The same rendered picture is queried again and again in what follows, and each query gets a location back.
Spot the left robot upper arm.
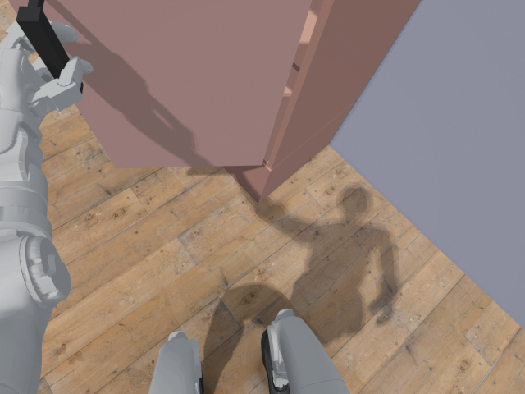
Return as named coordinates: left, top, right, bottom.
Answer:
left=0, top=235, right=71, bottom=394

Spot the robot left forearm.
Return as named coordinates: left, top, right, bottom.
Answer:
left=0, top=109, right=53, bottom=242

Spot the right robot shin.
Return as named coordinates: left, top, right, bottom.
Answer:
left=270, top=309, right=294, bottom=387

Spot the handle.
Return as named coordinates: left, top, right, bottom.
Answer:
left=16, top=0, right=84, bottom=93

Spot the cupboard door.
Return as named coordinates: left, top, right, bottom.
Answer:
left=8, top=0, right=312, bottom=168

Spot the right robot thigh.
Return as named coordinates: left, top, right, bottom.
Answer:
left=267, top=316, right=350, bottom=394

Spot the robot left hand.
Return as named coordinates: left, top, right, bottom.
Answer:
left=0, top=20, right=94, bottom=127

